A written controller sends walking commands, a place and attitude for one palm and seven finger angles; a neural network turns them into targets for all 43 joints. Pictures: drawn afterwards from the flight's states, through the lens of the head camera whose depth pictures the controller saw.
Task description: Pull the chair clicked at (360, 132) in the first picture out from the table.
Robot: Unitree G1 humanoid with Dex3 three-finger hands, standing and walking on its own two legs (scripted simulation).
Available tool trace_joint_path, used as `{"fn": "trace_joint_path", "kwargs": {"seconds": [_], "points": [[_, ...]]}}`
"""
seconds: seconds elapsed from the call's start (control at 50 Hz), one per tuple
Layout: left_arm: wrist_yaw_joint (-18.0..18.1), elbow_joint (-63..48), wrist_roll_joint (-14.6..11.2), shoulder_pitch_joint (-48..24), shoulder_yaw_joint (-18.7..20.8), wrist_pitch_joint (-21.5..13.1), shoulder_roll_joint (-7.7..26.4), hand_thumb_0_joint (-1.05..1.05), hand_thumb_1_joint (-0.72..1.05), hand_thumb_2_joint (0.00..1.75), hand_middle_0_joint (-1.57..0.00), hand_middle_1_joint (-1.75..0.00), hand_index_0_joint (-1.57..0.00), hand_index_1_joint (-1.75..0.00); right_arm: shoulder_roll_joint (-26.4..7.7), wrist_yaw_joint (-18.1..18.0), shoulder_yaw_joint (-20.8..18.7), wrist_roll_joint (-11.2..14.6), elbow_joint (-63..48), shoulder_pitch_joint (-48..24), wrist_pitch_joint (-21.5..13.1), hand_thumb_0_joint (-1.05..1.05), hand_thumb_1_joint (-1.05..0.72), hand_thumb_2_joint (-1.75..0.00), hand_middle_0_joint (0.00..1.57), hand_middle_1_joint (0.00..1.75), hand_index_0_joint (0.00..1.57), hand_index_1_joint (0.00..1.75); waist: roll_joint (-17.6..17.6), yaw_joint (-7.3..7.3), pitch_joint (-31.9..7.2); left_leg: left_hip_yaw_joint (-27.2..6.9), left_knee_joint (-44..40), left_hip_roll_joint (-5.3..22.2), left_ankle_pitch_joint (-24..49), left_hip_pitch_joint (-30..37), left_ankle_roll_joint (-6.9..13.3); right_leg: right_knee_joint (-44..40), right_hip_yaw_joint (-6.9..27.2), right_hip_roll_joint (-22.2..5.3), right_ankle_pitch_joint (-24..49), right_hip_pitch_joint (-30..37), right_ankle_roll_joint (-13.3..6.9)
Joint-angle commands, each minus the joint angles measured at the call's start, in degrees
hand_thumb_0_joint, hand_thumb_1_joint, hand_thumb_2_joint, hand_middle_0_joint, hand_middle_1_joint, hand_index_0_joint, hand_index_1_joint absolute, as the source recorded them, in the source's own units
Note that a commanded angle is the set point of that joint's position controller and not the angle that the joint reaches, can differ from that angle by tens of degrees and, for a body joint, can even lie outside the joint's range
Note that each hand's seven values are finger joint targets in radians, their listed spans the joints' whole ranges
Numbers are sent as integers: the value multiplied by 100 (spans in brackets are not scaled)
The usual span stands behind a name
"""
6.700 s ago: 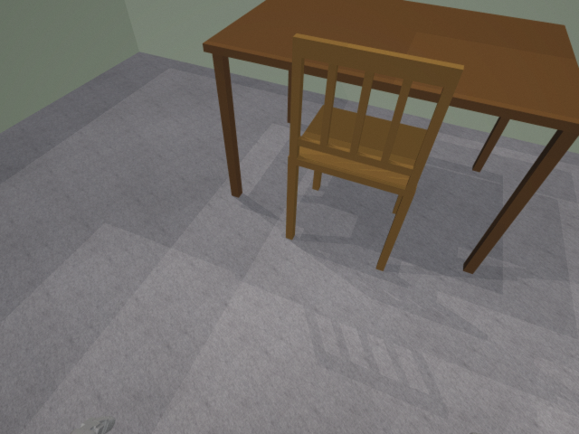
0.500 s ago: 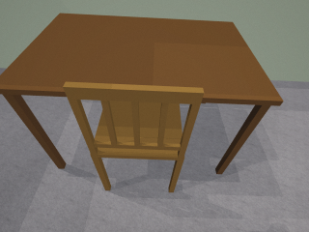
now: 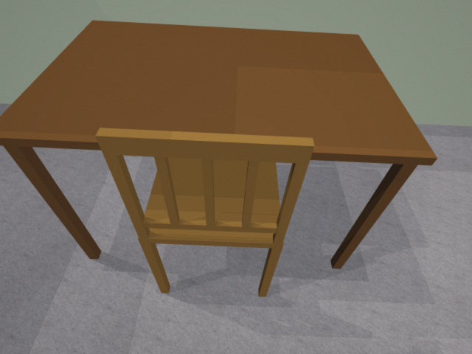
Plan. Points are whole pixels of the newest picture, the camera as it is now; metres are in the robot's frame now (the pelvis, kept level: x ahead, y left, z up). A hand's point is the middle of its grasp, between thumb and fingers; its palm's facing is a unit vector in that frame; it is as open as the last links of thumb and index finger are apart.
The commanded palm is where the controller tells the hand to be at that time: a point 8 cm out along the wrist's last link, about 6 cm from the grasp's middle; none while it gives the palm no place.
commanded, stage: shuffle to correct the standing spot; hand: left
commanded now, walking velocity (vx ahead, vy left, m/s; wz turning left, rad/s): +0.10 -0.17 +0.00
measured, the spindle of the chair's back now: (209, 193) +0.50 +0.10 -0.09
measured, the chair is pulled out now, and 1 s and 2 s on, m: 0.00 0.00 0.00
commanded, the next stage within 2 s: come to a stop and stand still in 0.40 s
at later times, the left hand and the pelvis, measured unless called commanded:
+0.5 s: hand out of the picture +0.04 +0.08 -0.19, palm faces +0.05 -0.99 -0.16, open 7.4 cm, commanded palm none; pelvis +0.04 -0.08 -0.01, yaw +0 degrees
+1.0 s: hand out of the picture +0.08 +0.09 -0.18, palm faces +0.03 -0.96 -0.27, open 7.4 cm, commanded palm none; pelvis +0.08 -0.10 +0.00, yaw -1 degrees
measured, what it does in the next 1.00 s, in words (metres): steps to the right: right foot, then left foot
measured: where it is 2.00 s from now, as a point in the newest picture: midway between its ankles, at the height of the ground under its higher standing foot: outside the picture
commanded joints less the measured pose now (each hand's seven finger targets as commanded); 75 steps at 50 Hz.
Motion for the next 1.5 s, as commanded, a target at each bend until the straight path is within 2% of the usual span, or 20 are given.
{"fn": "trace_joint_path", "kwargs": {"seconds": [0.0, 0.12, 0.18, 0.32, 0.38, 0.42, 0.48, 0.58, 0.62, 0.64, 0.7, 0.82, 0.98, 1.0, 1.04, 1.1, 1.18, 1.24, 1.32, 1.48], "points": [[-41, 2, 39, 548, 79, -1, 370, 0, 90, 90, -20, -30, -20, -30, -648, -78, -118, -23, -27, 439, -49, 0, -90, -90, 20, 30, 20, 30, 148, -61, 490, -1313, -585, 1238, -174, 415, -62, -112, 263, -461, 236, -1079, -112], [-147, -229, 164, 321, 222, 168, 416, 0, 90, 90, -20, -30, -20, -30, -941, -147, -327, -80, -92, 765, -18, 0, -90, -90, 20, 30, 20, 30, 514, -176, 518, -2464, -1164, 2253, -1174, 339, 688, 2354, 84, -298, -1121, -2252, -117], [-212, -389, 158, 141, 279, 150, 326, 0, 90, 90, -20, -30, -20, -30, -913, -131, -355, -106, -194, 648, -58, 0, -90, -90, 20, 30, 20, 30, 216, -135, 322, -2179, -1000, 2345, -596, 265, 819, 2898, 202, -461, -953, -2488, -97], [-271, -284, 138, 636, 347, 106, 264, 0, 90, 90, -20, -30, -20, -30, -929, -49, -459, -132, -309, 189, 8, 0, -90, -90, 20, 30, 20, 30, 265, 175, 234, -944, -42, 1519, -1338, -1173, 77, 604, -355, -156, 303, -552, -11], [-149, -297, 110, 699, 446, 34, 993, 0, 90, 90, -20, -30, -20, -30, -326, 22, -352, -101, -491, 198, 66, 0, -90, -90, 20, 30, 20, 30, -1481, 197, 516, 243, 2093, 431, -1926, -2038, -363, -948, 1794, -1644, -834, -471, -767], [-120, -381, 131, 572, 474, 27, 947, 0, 90, 90, -20, -30, -20, -30, -385, 27, -400, -105, -623, -177, 71, 0, -90, -90, 20, 30, 20, 30, -1244, 271, 691, -149, 3491, 565, -2082, -2334, -294, -1179, 2056, -1678, -718, -782, -1154], [-79, -401, 153, 291, 431, -36, 755, 0, 90, 90, -20, -30, -20, -30, -290, 46, -389, -82, -618, -80, 19, 0, -90, -90, 20, 30, 20, 30, -374, 65, 445, -188, 3330, 663, -1862, -2014, -308, -584, 1205, -1545, 1417, -592, -1302], [-72, -267, 5, 125, 257, -153, 563, 0, 90, 90, -20, -30, -20, -30, 10, -38, -147, -13, -331, 341, -107, 0, -90, -90, 20, 30, 20, 30, 130, -111, -52, -308, 233, 453, 578, 202, -481, 424, 393, -841, 3450, -760, -543], [-49, -243, -24, 315, 193, -149, 350, 0, 90, 90, -20, -30, -20, -30, -478, -104, -181, -12, -381, 359, -194, 0, -90, -90, 20, 30, 20, 30, 561, 43, -284, -1004, 388, 1313, 3510, 631, -139, 480, 289, -532, 2480, -832, -115], [1, -227, 7, 358, 190, -94, 314, 0, 90, 90, -20, -30, -20, -30, -601, -127, -205, 2, -429, 249, -137, 0, -90, -90, 20, 30, 20, 30, 491, 79, -185, -1059, 487, 1470, 3662, 517, -27, 261, 286, -487, 1594, -763, -58], [32, -176, 24, 332, 198, 5, 552, 0, 90, 90, -20, -30, -20, -30, -510, -159, -204, 56, -531, -127, -65, 0, -90, -90, 20, 30, 20, 30, 1121, 126, 213, -1124, 196, 1328, 3284, 322, -30, 101, 334, -641, 1415, -745, 8], [65, -370, 57, 266, 290, -15, 782, 0, 90, 90, -20, -30, -20, -30, -746, -144, -343, 7, -794, -182, 92, 0, -90, -90, 20, 30, 20, 30, 184, 58, -379, -941, 700, 1263, 3631, 869, -155, 381, 394, -855, 3229, -683, -63], [55, -632, 61, 105, 261, -4, 819, 0, 90, 90, -20, -30, -20, -30, -678, -20, -338, -2, -885, -385, 186, 0, -90, -90, 20, 30, 20, 30, -296, 83, -394, -887, 445, 1086, 1721, 472, -254, 196, 576, -912, 2574, -602, -155], [236, -798, 120, 257, 270, -97, 901, 0, 90, 90, -20, -30, -20, -30, -1051, 11, -435, 27, -1377, -539, 105, 0, -90, -90, 20, 30, 20, 30, -106, 1, -218, -475, 1648, 1061, 1867, 198, -355, 190, 833, -1053, 4826, -892, 280], [152, -1168, 106, -52, 331, -141, 1206, 0, 90, 90, -20, -30, -20, -30, -593, 118, -382, -17, -1466, -457, 206, 0, -90, -90, 20, 30, 20, 30, -411, 15, -189, -524, 1953, 582, -1001, -973, -324, 373, 1098, -1479, 4346, -462, -383], [121, -1418, 138, -163, 348, -171, 1266, 0, 90, 90, -20, -30, -20, -30, -482, 163, -311, -29, -1595, -296, 220, 0, -90, -90, 20, 30, 20, 30, -335, -89, -263, -451, 1871, 503, -993, -960, -378, 400, 921, -1402, 3868, -434, -824], [57, -1491, 64, -516, 263, -51, 1151, 0, 90, 90, -20, -30, -20, -30, -634, 152, -292, -56, -1418, 27, 158, 0, -90, -90, 20, 30, 20, 30, 101, -179, 220, -644, 874, 686, 35, -77, -341, 384, 589, -849, 1098, -1601, -438], [31, -1409, 60, -349, 240, 84, 1071, 0, 90, 90, -20, -30, -20, -30, -831, 149, -238, -106, -1429, -159, 140, 0, -90, -90, 20, 30, 20, 30, 905, 32, 894, -1473, -53, 1029, -1090, -1229, -66, 367, 313, -322, -747, -1400, -183], [-19, -1292, 75, -124, 237, 103, 1026, 0, 90, 90, -20, -30, -20, -30, -1002, 142, -263, -115, -1450, -137, 129, 0, -90, -90, 20, 30, 20, 30, 479, 142, 740, -1609, -451, 1021, -2049, -1566, -63, 439, 247, -272, -782, -1032, -161], [-59, -1137, 68, -62, 212, 42, 906, 0, 90, 90, -20, -30, -20, -30, -889, 126, -263, -79, -1201, 93, 75, 0, -90, -90, 20, 30, 20, 30, 297, 84, 135, -1474, -395, 995, -1655, -961, -77, 233, 289, -405, -518, -1034, -134]]}}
